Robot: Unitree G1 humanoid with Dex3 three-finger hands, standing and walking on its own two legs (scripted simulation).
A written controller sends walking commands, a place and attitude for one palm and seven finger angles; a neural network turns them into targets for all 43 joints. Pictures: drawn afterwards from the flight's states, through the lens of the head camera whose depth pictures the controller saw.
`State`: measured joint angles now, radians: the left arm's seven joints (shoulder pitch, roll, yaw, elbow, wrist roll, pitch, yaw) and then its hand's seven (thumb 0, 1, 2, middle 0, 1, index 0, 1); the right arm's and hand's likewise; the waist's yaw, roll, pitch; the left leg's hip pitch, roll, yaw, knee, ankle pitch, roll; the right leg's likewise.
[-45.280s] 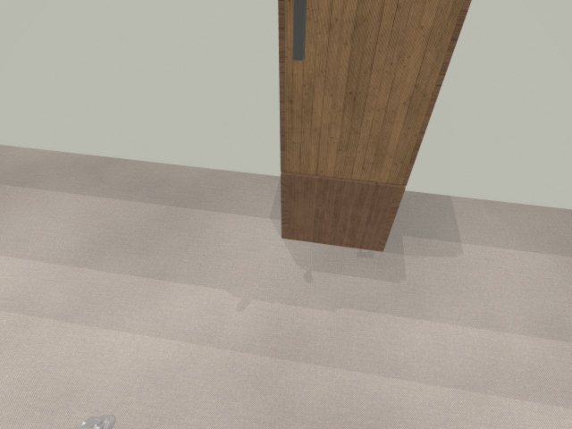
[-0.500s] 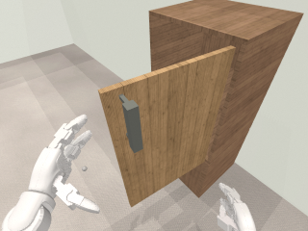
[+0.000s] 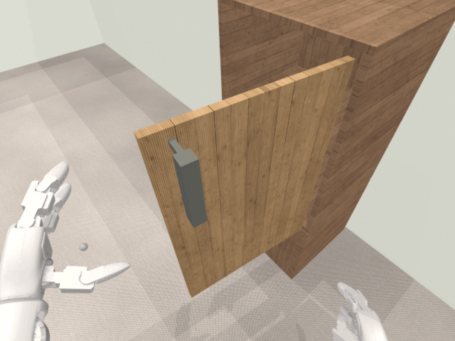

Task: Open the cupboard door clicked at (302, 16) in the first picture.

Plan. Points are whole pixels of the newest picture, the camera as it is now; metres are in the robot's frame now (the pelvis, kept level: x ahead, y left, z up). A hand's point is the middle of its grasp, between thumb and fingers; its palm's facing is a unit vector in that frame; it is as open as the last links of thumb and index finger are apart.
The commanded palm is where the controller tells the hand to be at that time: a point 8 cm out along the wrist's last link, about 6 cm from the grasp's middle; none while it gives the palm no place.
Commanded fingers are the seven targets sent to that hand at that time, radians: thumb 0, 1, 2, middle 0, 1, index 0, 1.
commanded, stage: draw the hand back to the body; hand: left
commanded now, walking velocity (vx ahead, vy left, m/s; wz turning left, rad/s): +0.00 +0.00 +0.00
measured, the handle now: (185, 183) +0.30 +0.11 +0.16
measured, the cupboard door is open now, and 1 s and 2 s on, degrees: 82 82 82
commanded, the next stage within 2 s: step back with the hand held close in 0.80 s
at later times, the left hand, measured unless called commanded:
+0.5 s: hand (53, 232) +0.20 +0.27 +0.16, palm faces +0.47 -0.79 -0.40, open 8.3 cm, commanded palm +0.15 +0.30 +0.17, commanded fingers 0.00 0.90 0.90 -0.20 -0.30 -0.20 -0.30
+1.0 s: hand (46, 229) +0.20 +0.27 +0.17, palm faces +0.47 -0.78 -0.41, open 7.4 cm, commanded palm +0.14 +0.30 +0.18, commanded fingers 0.00 0.90 0.90 -0.20 -0.30 -0.20 -0.30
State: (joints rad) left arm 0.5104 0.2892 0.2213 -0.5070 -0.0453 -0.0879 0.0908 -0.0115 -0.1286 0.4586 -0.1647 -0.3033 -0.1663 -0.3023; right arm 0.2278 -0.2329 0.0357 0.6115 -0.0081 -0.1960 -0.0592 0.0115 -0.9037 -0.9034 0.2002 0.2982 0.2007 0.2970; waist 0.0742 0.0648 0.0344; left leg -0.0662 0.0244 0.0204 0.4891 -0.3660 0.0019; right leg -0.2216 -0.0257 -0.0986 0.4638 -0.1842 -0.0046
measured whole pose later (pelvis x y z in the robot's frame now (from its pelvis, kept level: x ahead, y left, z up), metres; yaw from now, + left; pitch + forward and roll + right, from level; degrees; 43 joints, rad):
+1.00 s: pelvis +0.00 +0.00 +0.00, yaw -1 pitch -4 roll -1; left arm 0.43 0.33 0.38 -0.38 -0.04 -0.16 0.11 0.01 0.89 0.90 -0.21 -0.30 -0.21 -0.30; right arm 0.19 -0.22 0.03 0.63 -0.01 -0.13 -0.05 0.01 -0.90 -0.90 0.20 0.30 0.20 0.30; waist 0.06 0.06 0.04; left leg -0.04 0.02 0.04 0.43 -0.33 0.01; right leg -0.20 -0.02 -0.08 0.41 -0.15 0.00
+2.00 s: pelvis -0.15 +0.00 -0.01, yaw +1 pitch +2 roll +1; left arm 0.56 0.42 0.45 -0.58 0.00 -0.24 0.13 0.01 0.88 0.90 -0.21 -0.30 -0.21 -0.30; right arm 0.14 -0.21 -0.02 0.56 0.00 -0.08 -0.06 0.01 -0.91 -0.90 0.20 0.30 0.20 0.30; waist -0.04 -0.05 0.06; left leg -0.35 0.02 0.03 0.62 -0.34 -0.01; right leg -0.47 -0.01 0.02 0.60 -0.17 0.00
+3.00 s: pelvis -0.31 -0.02 +0.00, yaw -1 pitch -2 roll +0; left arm 0.48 0.37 0.39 -0.38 0.01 -0.23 0.13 0.01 0.89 0.90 -0.21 -0.30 -0.21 -0.30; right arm 0.22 -0.20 0.01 0.65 -0.01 -0.15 -0.05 0.01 -0.90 -0.90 0.20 0.30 0.20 0.30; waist 0.00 0.00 -0.01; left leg -0.28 0.02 0.05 0.54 -0.24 0.00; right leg -0.26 0.00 -0.05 0.57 -0.27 -0.02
